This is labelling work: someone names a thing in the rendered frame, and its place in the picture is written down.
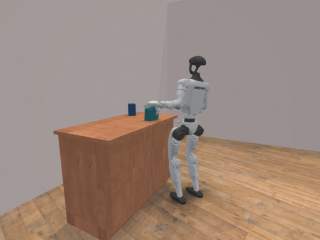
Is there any robot right upper arm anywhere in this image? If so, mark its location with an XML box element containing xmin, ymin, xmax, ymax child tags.
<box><xmin>201</xmin><ymin>82</ymin><xmax>210</xmax><ymax>110</ymax></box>

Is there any robot left thigh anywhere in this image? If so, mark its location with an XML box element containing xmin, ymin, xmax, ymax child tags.
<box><xmin>168</xmin><ymin>126</ymin><xmax>186</xmax><ymax>169</ymax></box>

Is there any right robot hand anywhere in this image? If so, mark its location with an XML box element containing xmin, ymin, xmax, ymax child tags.
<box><xmin>177</xmin><ymin>116</ymin><xmax>185</xmax><ymax>127</ymax></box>

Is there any robot left forearm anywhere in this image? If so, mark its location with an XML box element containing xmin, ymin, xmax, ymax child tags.
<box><xmin>156</xmin><ymin>100</ymin><xmax>177</xmax><ymax>110</ymax></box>

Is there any left robot foot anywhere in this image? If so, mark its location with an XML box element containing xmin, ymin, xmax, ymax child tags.
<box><xmin>170</xmin><ymin>192</ymin><xmax>186</xmax><ymax>205</ymax></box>

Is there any robot left upper arm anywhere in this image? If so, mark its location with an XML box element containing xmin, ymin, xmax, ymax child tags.
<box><xmin>173</xmin><ymin>78</ymin><xmax>190</xmax><ymax>110</ymax></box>

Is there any sponge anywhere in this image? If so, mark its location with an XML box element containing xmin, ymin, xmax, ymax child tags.
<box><xmin>144</xmin><ymin>106</ymin><xmax>159</xmax><ymax>122</ymax></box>

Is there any table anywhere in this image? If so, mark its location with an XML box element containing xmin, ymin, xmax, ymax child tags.
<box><xmin>53</xmin><ymin>111</ymin><xmax>178</xmax><ymax>240</ymax></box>

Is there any left robot hand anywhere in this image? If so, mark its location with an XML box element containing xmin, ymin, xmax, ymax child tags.
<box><xmin>144</xmin><ymin>100</ymin><xmax>161</xmax><ymax>116</ymax></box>

